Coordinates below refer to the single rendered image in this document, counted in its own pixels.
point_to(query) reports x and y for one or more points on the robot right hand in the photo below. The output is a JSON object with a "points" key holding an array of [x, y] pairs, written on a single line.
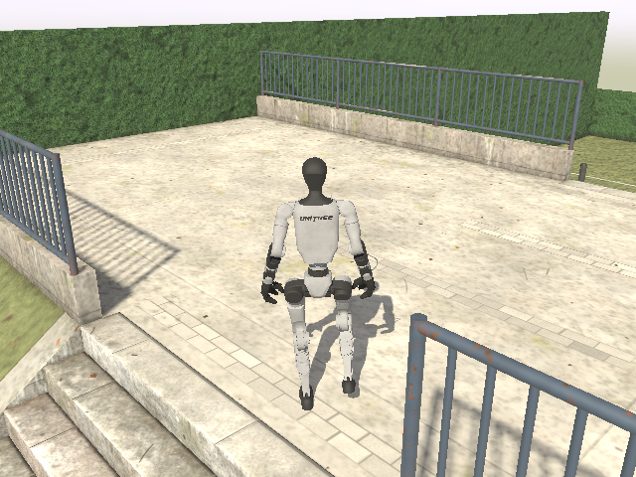
{"points": [[370, 284]]}

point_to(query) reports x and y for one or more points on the right robot upper arm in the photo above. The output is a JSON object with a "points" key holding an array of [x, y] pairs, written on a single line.
{"points": [[347, 209]]}

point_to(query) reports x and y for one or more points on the left robot upper arm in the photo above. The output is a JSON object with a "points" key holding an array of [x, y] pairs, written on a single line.
{"points": [[284, 212]]}

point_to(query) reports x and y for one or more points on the robot right forearm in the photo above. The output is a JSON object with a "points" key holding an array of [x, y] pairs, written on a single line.
{"points": [[363, 264]]}

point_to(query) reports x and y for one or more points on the robot left forearm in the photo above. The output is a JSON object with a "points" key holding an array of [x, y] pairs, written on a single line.
{"points": [[270, 267]]}

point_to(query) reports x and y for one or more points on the right robot shin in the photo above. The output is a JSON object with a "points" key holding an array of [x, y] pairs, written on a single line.
{"points": [[346, 348]]}

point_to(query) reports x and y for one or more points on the robot right thigh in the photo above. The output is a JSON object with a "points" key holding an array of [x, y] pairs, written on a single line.
{"points": [[342, 291]]}

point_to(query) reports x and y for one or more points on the robot left hand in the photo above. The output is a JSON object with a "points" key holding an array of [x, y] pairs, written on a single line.
{"points": [[269, 288]]}

